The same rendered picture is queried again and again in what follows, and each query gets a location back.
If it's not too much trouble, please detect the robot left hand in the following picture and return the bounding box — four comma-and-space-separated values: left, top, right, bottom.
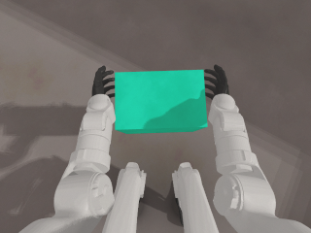
91, 65, 116, 98

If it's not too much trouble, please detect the robot shin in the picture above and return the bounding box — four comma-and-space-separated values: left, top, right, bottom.
178, 162, 201, 210
117, 162, 140, 181

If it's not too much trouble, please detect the robot right hand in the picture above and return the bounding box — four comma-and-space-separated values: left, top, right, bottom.
204, 64, 229, 100

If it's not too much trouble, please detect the carton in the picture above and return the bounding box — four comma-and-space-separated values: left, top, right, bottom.
115, 70, 208, 134

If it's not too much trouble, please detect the robot right upper arm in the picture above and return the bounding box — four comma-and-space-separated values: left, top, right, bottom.
213, 173, 311, 233

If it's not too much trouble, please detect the right robot forearm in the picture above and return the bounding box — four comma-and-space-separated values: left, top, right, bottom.
208, 93, 276, 205

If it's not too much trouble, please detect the left robot forearm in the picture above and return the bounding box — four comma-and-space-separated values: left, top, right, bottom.
53, 94, 116, 209

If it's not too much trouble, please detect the left robot shin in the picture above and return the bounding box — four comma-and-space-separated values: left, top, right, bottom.
117, 162, 140, 181

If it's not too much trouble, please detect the right robot shin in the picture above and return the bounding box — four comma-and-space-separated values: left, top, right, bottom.
178, 162, 201, 210

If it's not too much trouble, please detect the robot left upper arm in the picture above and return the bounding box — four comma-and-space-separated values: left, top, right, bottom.
18, 172, 115, 233

